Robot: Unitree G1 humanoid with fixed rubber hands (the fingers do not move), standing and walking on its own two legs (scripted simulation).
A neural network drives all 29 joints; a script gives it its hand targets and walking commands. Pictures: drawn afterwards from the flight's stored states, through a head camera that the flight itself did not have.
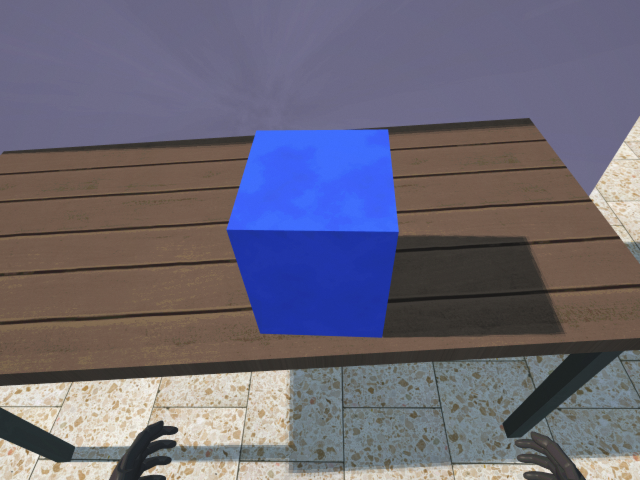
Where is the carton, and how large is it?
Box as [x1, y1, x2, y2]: [227, 129, 398, 337]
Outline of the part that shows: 387,129 256,131 227,226 227,232 260,333 381,337 398,233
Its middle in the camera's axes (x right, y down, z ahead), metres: +0.01 -0.01 +0.61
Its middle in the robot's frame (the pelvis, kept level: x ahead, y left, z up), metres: +0.48 +0.02 +0.03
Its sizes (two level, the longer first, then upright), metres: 0.210 0.200 0.250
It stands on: a table, 0.66 m high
